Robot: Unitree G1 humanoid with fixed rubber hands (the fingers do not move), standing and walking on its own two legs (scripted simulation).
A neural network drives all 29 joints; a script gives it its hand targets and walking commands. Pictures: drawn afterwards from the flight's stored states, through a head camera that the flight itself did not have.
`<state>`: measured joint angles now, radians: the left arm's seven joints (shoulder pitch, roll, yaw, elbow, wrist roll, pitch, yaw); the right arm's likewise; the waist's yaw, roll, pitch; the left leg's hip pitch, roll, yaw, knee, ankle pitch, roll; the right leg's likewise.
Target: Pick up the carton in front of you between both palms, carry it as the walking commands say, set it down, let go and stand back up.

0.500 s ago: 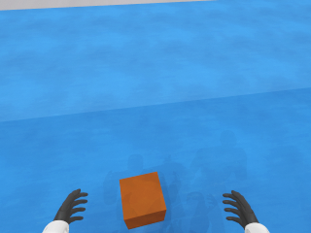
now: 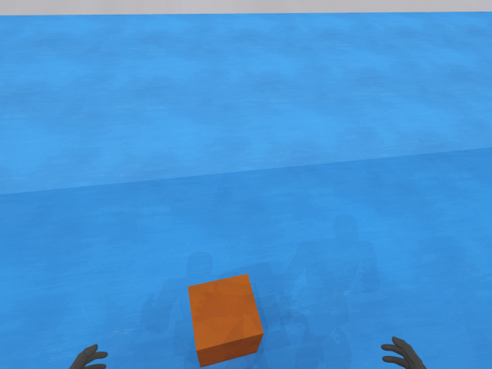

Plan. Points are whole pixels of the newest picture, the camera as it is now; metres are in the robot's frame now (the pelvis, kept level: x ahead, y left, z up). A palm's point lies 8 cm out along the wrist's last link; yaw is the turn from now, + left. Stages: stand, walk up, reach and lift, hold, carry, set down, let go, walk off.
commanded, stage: stand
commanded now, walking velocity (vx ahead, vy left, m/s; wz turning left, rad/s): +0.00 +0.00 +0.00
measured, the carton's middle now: (223, 321) +0.39 +0.04 -0.65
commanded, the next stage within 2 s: none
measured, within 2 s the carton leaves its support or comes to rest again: neither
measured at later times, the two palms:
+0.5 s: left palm out of the picture +0.07 +0.29 -0.11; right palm out of the picture +0.08 -0.29 -0.09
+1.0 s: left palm out of the picture +0.05 +0.29 -0.11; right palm out of the picture +0.07 -0.30 -0.10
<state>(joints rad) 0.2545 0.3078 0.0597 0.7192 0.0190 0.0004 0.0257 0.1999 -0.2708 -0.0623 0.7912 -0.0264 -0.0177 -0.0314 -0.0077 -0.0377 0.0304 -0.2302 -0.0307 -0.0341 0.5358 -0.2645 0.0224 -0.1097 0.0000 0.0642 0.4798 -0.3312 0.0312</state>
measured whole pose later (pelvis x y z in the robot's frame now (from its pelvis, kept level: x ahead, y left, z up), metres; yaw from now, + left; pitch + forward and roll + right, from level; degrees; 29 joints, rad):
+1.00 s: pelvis -0.02 -0.01 +0.01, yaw +2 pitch -3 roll -1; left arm 0.24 0.35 0.04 0.89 0.01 -0.02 0.03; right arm 0.18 -0.32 -0.03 0.95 -0.01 -0.01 -0.03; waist -0.01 -0.02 0.05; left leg -0.21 -0.03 -0.06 0.45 -0.18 0.01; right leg -0.09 0.00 0.04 0.41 -0.27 0.03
